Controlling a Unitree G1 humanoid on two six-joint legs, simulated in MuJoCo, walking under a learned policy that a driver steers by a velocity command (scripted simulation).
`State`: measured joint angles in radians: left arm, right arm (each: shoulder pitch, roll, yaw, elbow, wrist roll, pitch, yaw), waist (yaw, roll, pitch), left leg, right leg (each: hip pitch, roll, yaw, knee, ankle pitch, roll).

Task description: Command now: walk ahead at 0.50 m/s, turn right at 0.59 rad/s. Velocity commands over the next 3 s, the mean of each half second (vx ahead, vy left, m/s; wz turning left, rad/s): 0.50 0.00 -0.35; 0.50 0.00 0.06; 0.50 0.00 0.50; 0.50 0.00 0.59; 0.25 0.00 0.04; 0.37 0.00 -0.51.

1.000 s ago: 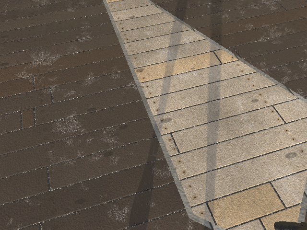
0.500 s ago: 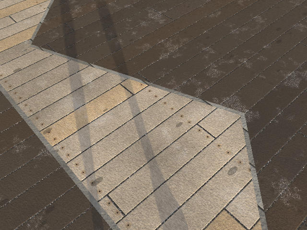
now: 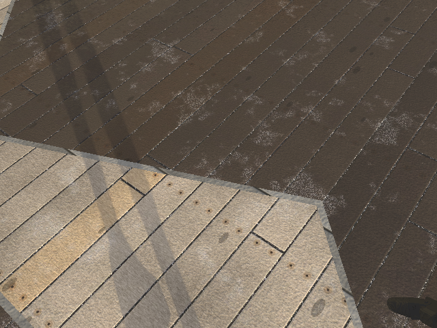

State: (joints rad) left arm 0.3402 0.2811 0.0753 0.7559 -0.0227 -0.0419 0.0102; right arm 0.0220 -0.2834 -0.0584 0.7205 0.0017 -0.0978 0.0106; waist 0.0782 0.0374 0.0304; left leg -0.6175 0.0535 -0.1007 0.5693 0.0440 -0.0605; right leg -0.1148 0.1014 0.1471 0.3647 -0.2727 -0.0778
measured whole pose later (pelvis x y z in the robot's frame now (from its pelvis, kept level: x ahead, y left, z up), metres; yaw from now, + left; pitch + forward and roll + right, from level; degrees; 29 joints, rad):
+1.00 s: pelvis +0.53 -0.07 +0.00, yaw -5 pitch +1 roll -2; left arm 0.34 0.28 0.06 0.82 0.01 -0.09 -0.01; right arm 0.12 -0.29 -0.04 0.81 0.02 -0.05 0.03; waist 0.06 0.05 0.01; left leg -0.69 0.09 -0.05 0.69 0.09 0.00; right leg 0.03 0.06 -0.12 0.18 -0.24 -0.05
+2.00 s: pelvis +1.10 -0.01 +0.00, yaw +29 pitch +1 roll -2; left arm 0.33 0.29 0.07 0.83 0.00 -0.08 0.00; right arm 0.13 -0.30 -0.07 0.63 0.02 -0.02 0.03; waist 0.09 0.04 0.04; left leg -0.69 0.10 -0.03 0.78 -0.03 0.00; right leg 0.01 0.01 -0.18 0.25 -0.28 0.00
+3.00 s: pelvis +1.45 +0.14 +0.00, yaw +10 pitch +3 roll +1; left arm 0.38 0.28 0.07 0.77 -0.03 -0.04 0.02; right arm 0.00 -0.29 -0.07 0.74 0.01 -0.09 0.04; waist 0.06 0.03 0.03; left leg -0.60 0.03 -0.04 0.59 -0.03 -0.04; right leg -0.04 0.03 0.11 0.32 -0.32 -0.04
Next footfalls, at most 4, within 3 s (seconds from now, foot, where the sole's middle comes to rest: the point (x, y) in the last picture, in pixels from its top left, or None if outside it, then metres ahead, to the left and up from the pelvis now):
0.10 left None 0.25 0.14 -0.78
0.60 right None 0.48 -0.16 -0.78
1.16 left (247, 225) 0.81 0.03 -0.78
1.62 right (294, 159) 1.11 -0.14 -0.78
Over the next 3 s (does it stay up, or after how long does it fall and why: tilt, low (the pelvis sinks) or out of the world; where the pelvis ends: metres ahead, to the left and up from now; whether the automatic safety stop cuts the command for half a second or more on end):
stays up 1.45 0.14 0.00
